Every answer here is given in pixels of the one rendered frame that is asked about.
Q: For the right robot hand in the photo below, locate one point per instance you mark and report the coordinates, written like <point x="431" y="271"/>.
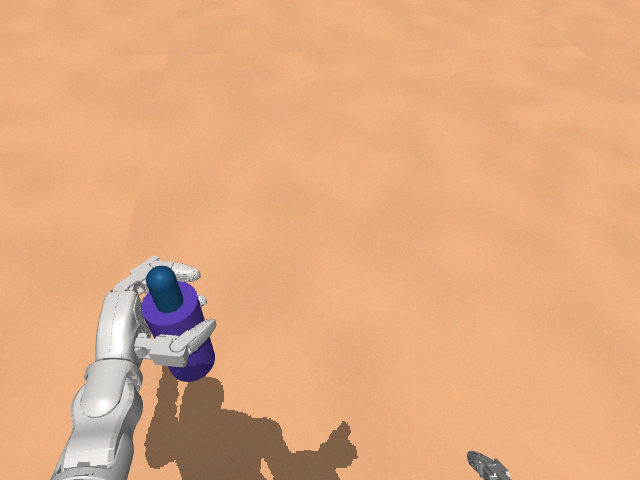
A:
<point x="487" y="468"/>

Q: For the bottle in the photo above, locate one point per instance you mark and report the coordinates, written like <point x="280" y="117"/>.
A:
<point x="172" y="307"/>

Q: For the left robot arm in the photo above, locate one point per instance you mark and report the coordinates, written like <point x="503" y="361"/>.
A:
<point x="104" y="412"/>

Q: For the left robot hand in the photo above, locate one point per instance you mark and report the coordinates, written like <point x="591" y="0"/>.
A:
<point x="122" y="331"/>

